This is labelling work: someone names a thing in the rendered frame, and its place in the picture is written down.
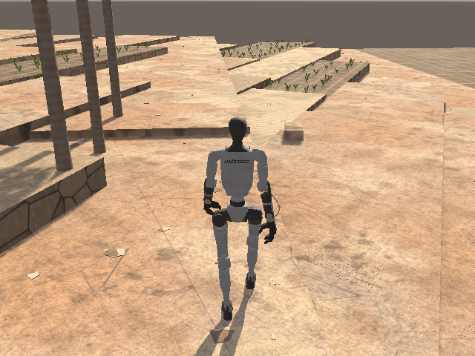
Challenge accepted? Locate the left robot upper arm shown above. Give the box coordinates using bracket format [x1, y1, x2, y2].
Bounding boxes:
[206, 149, 223, 188]

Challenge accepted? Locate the right robot forearm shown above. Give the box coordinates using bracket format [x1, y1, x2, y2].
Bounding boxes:
[261, 181, 275, 223]

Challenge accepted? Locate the left robot forearm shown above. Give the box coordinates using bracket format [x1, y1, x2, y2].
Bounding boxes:
[203, 179, 214, 204]

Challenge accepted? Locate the robot left hand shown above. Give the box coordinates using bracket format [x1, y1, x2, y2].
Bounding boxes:
[204, 201, 221, 215]

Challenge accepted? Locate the right robot upper arm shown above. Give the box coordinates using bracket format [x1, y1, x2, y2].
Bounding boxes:
[253, 149, 268, 192]

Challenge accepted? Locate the left robot foot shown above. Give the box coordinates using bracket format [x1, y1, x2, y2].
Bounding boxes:
[222, 301, 233, 321]

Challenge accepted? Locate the robot torso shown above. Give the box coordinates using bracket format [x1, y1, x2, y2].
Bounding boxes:
[220, 146, 255, 223]

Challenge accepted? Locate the robot right hand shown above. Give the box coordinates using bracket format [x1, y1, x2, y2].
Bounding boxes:
[259, 221, 277, 244]

